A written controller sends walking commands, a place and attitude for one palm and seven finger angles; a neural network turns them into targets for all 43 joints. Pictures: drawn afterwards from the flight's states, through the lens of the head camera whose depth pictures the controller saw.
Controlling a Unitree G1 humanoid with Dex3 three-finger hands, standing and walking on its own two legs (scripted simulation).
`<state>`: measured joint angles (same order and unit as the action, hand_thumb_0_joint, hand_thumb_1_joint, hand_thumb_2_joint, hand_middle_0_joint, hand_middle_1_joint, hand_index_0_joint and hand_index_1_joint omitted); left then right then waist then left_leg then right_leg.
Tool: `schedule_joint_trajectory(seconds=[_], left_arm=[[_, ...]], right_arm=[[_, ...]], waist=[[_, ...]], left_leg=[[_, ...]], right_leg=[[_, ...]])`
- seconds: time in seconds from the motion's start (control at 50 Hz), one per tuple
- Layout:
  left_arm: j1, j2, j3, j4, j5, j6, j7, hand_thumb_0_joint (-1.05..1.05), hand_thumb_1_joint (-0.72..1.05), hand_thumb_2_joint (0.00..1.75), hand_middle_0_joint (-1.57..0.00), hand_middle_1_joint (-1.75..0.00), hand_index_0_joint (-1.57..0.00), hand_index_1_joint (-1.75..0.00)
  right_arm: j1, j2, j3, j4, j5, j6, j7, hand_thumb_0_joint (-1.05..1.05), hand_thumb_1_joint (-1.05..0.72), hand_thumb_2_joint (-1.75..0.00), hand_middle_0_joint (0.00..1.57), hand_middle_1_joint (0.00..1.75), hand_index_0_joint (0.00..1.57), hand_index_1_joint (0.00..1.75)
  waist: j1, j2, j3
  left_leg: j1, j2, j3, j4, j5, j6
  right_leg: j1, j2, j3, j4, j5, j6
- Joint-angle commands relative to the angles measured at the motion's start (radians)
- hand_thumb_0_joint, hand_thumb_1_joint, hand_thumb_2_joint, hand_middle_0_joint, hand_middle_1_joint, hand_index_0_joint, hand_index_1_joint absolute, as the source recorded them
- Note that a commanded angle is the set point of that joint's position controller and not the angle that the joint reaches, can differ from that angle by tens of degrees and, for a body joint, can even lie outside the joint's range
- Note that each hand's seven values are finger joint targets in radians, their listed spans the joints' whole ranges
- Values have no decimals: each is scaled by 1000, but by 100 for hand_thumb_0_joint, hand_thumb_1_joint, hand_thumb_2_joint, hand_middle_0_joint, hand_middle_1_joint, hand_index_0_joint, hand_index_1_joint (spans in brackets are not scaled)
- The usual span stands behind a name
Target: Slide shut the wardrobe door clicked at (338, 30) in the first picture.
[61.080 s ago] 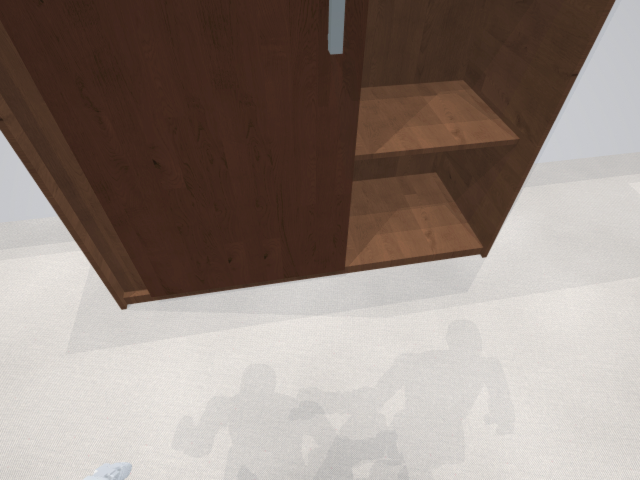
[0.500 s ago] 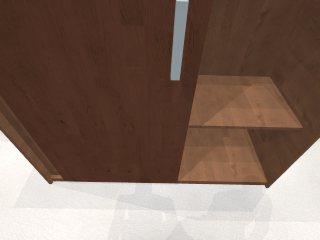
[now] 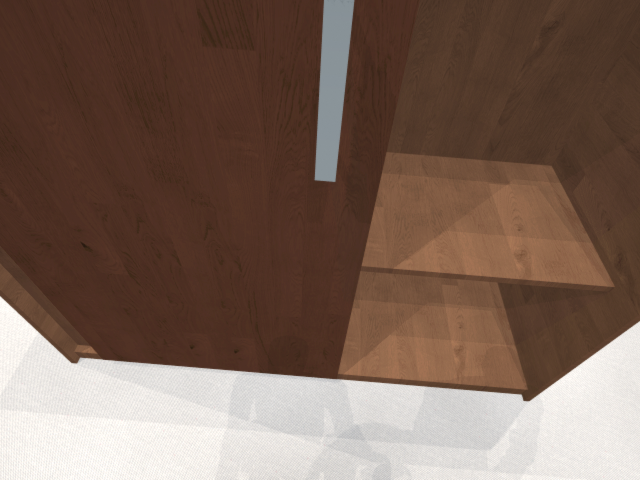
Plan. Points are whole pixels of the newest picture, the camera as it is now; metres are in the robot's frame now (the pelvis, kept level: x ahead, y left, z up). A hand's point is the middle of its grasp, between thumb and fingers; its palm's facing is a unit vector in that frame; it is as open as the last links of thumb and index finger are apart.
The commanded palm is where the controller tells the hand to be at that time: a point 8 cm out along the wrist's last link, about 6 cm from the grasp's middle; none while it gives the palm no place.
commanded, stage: shuffle to correct the standing spot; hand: left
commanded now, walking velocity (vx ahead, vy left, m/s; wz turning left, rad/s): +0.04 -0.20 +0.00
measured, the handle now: (332, 89) +0.49 +0.03 +0.25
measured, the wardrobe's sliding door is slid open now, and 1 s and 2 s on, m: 0.60 0.60 0.60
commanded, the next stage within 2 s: come to a stop and stand still in 0.28 s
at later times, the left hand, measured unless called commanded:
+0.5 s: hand out of the picture +0.12 +0.09 -0.17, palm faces +0.01 -0.97 -0.25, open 7.4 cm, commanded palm none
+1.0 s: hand out of the picture +0.07 +0.08 -0.17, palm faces +0.04 -0.97 -0.23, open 7.4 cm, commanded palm none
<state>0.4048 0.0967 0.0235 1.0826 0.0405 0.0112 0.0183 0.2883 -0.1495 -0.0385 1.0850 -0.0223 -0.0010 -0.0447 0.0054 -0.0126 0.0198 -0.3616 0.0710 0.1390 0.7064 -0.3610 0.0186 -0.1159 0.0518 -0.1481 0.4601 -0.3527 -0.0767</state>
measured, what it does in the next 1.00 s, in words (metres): steps to the right: left foot, then right foot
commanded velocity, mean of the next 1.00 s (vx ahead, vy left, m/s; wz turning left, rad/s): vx -0.04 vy -0.01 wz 0.00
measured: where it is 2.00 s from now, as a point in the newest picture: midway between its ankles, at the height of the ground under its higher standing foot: outside the picture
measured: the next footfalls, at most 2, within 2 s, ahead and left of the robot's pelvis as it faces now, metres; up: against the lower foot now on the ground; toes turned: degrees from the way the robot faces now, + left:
left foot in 0.02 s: +0.07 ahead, +0.10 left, +0.00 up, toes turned +9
right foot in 0.36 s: +0.14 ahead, -0.22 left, +0.00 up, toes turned -1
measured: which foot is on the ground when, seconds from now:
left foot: up 0.00-0.00, down 0.02-0.36, up 0.38-0.58, down 0.60-1.00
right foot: down 0.00-0.04, up 0.06-0.34, down 0.36-1.00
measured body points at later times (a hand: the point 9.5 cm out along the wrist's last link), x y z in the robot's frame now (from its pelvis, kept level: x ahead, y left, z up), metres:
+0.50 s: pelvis +0.07 -0.10 +0.00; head +0.10 -0.11 +0.44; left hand +0.12 +0.14 -0.15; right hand +0.07 -0.36 -0.16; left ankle +0.03 +0.01 -0.69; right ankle +0.10 -0.23 -0.73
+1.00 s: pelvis +0.06 -0.10 +0.00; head +0.08 -0.11 +0.45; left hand +0.07 +0.13 -0.15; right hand +0.13 -0.34 -0.15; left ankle +0.04 +0.02 -0.73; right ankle +0.10 -0.23 -0.73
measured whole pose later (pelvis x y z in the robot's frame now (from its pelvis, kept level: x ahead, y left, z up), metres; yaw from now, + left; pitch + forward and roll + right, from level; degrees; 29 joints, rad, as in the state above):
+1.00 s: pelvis +0.06 -0.10 +0.00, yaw -1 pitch -1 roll +0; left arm 0.28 0.15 0.02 1.04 0.03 0.01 0.05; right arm 0.18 -0.18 -0.04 0.98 -0.01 0.03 -0.01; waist 0.02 0.01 0.05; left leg -0.21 0.03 0.04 0.54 -0.32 -0.01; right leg -0.30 -0.06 -0.09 0.54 -0.22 0.01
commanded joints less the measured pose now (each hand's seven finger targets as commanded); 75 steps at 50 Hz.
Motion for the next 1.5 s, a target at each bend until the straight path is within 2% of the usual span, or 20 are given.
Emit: schedule_joint_trajectory(seconds=[0.0, 0.02, 0.04, 0.16, 0.28, 0.3, 0.34, 0.4, 0.48, 0.54, 0.6, 0.64, 0.72, 0.78, 0.82, 0.92, 0.94, 1.04, 1.2, 1.48], left_arm=[[62, 62, 16, -52, -22, -4, -10, 0, 90, 90, -20, -30, -20, -30], [39, 73, 12, -78, -13, -2, -10, 0, 90, 90, -20, -30, -20, -30], [4, 110, 25, -101, 3, 10, -10, 0, 90, 90, -20, -30, -20, -30], [-22, 69, 39, -95, -9, 32, -34, 0, 90, 90, -20, -30, -20, -30], [-30, 103, 47, -99, -14, 20, -38, 0, 90, 90, -20, -30, -20, -30], [10, 142, 54, -88, -14, 14, -34, 0, 90, 90, -20, -30, -20, -30], [34, 285, 79, -83, 0, 4, -13, 0, 90, 90, -20, -30, -20, -30], [-74, 234, 73, -111, -3, 10, 7, 0, 90, 90, -20, -30, -20, -30], [-158, 215, 47, -131, -4, -8, 26, 0, 90, 90, -20, -30, -20, -30], [-151, 226, 52, -117, -28, -4, 23, 0, 90, 90, -20, -30, -20, -30], [-128, 157, 41, -120, -32, 9, 18, 0, 90, 90, -20, -30, -20, -30], [-131, 155, 35, -104, -18, 19, 22, 0, 90, 90, -20, -30, -20, -30], [-71, 170, 33, -87, -12, 10, 22, 0, 90, 90, -20, -30, -20, -30], [-97, 252, 44, -87, -10, -9, 28, 0, 90, 90, -20, -30, -20, -30], [-129, 225, 42, -98, -6, -10, 34, 0, 90, 90, -20, -30, -20, -30], [-147, 229, 44, -86, -14, -12, 23, 0, 90, 90, -20, -30, -20, -30], [-41, 241, 27, -76, -16, -32, 67, 0, 90, 90, -20, -30, -20, -30], [-128, 214, 11, -123, -20, -12, 32, 0, 90, 90, -20, -30, -20, -30], [-64, 181, 1, -110, -17, -2, 12, 0, 90, 90, -20, -30, -20, -30], [-50, 161, -11, -65, -27, -27, 18, 0, 90, 90, -20, -30, -20, -30]], right_arm=[[271, -167, -32, 31, -13, -31, -26, 0, -90, -90, 20, 30, 20, 30], [286, -221, -39, 26, -12, -23, -31, 0, -90, -90, 20, 30, 20, 30], [226, -223, -39, 3, -9, -15, -27, 0, -90, -90, 20, 30, 20, 30], [33, -173, -29, -44, -10, -34, -26, 0, -90, -90, 20, 30, 20, 30], [11, -221, -73, -44, -13, 1, -6, 0, -90, -90, 20, 30, 20, 30], [18, -205, -75, -45, -11, 6, -1, 0, -90, -90, 20, 30, 20, 30], [28, -81, -51, -81, 1, 15, 5, 0, -90, -90, 20, 30, 20, 30], [7, -75, -41, -87, 6, 29, -3, 0, -90, -90, 20, 30, 20, 30], [31, -44, -13, -68, 19, 16, 13, 0, -90, -90, 20, 30, 20, 30], [81, -66, -10, -43, 16, 14, 11, 0, -90, -90, 20, 30, 20, 30], [-21, -165, -24, -101, -1, 14, 8, 0, -90, -90, 20, 30, 20, 30], [-91, -144, -16, -109, -2, 15, 8, 0, -90, -90, 20, 30, 20, 30], [-109, -148, -24, -137, 2, 26, 13, 0, -90, -90, 20, 30, 20, 30], [-61, -90, -28, -138, 7, 47, 20, 0, -90, -90, 20, 30, 20, 30], [-65, -83, -26, -133, 8, 51, 22, 0, -90, -90, 20, 30, 20, 30], [1, -58, -9, -89, 18, 21, 24, 0, -90, -90, 20, 30, 20, 30], [-47, -139, -21, -160, 16, -2, 23, 0, -90, -90, 20, 30, 20, 30], [-37, -117, 2, -193, 6, 0, 34, 0, -90, -90, 20, 30, 20, 30], [8, -158, 12, -181, 0, -10, 34, 0, -90, -90, 20, 30, 20, 30], [84, -128, 34, -72, 10, -35, 24, 0, -90, -90, 20, 30, 20, 30]], waist=[[-90, 197, -53], [-97, 266, -17], [-82, 137, 51], [-2, 141, 30], [-2, 162, -3], [15, 77, -15], [36, -364, -65], [11, -251, -49], [-25, -118, -36], [-30, -58, -56], [20, 163, -18], [34, 241, 26], [48, 87, -11], [20, -218, -31], [11, -181, -21], [-20, -133, -70], [-5, -71, -148], [-10, 176, 30], [17, 65, 137], [-1, -2, 33]], left_leg=[[409, 284, -361, -342, 373, 98], [375, 459, -558, -432, 420, 212], [250, 471, -525, -467, 252, 241], [147, 279, -173, -423, 420, 126], [75, 214, -95, -249, 302, 41], [15, 173, -70, -170, 232, 9], [-168, -29, 38, 214, -258, -54], [-139, 14, -93, 435, -223, -26], [18, -1, -86, 50, -124, -40], [183, -27, -75, -258, 158, -38], [112, 166, -233, -328, 486, 70], [61, 142, -210, -348, 523, 91], [95, 88, -158, -244, 385, 59], [29, -62, -80, 48, -105, -32], [18, -34, -145, 139, -143, -26], [178, -52, -92, -270, 85, -38], [169, -46, -74, -186, 123, -45], [53, 38, -180, -316, 103, 16], [-79, 42, -258, -487, -212, 42], [121, 22, -204, -410, 141, 30]], right_leg=[[-343, -72, 66, 340, 138, 30], [-447, -48, 90, 543, -219, 52], [-450, -93, 170, 622, -223, 51], [-375, -142, 148, 502, 11, 109], [-124, -73, 13, 78, 171, 114], [-32, -77, 29, 12, 233, 106], [65, -353, 336, -117, 535, -23], [-63, -348, 304, -138, 428, -108], [-116, -343, 243, -45, 615, -100], [-125, -314, 245, 22, 528, -43], [-123, -151, 113, 104, 206, 63], [-94, -126, 95, 166, 86, 74], [-83, -153, 144, 38, 237, 66], [-71, -426, 427, -177, 446, -97], [-119, -412, 393, -195, 366, -131], [-78, -298, 252, -65, 409, -36], [46, -268, 279, 81, 874, 17], [-147, -159, 139, 28, 83, 42], [-136, -112, 132, 38, 23, 43], [-118, -139, 220, 1, 209, 43]])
